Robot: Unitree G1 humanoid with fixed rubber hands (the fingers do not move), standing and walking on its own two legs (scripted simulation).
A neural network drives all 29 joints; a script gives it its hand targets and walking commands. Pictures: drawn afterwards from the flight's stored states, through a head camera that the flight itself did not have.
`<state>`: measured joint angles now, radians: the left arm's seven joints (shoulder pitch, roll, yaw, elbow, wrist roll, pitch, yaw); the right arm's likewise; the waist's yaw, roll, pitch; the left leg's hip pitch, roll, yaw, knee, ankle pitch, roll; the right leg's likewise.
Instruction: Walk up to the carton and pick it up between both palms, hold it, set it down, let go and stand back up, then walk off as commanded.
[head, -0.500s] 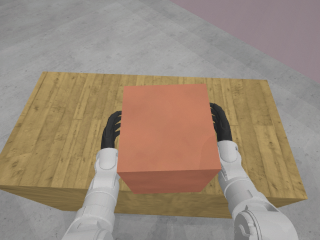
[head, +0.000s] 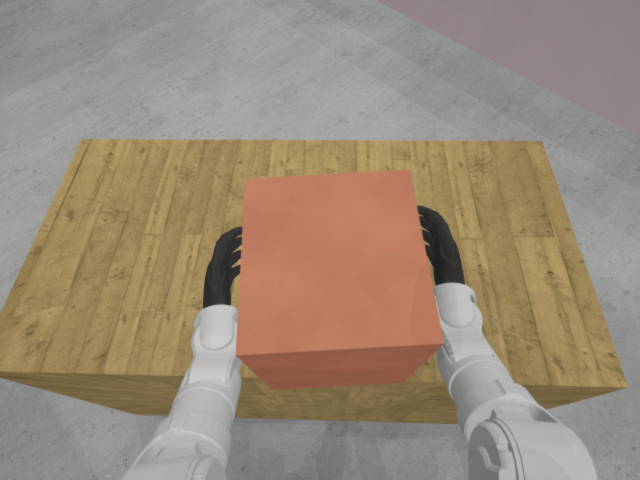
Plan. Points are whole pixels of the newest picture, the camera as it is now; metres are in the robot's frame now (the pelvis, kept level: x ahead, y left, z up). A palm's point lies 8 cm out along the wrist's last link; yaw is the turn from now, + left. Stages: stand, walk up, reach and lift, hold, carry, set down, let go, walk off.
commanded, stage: set down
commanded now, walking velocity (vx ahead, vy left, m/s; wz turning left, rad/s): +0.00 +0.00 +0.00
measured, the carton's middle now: (333, 292) +0.38 +0.02 -0.05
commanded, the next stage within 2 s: none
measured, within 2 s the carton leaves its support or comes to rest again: rests again in 0.68 s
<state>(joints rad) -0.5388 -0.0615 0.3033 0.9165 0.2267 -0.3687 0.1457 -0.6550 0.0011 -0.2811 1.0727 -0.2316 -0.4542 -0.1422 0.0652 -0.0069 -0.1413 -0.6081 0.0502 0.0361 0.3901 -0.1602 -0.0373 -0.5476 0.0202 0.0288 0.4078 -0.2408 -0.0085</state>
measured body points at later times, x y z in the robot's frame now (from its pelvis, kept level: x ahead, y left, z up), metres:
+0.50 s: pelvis -0.01 +0.01 +0.00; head +0.09 +0.02 +0.44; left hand +0.38 +0.20 +0.00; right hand +0.44 -0.10 +0.02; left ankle -0.01 +0.14 -0.73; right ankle -0.06 -0.11 -0.74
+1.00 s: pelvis -0.04 +0.01 +0.00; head +0.05 +0.02 +0.44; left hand +0.36 +0.19 +0.00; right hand +0.40 -0.11 +0.02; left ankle -0.01 +0.14 -0.74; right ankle -0.06 -0.11 -0.74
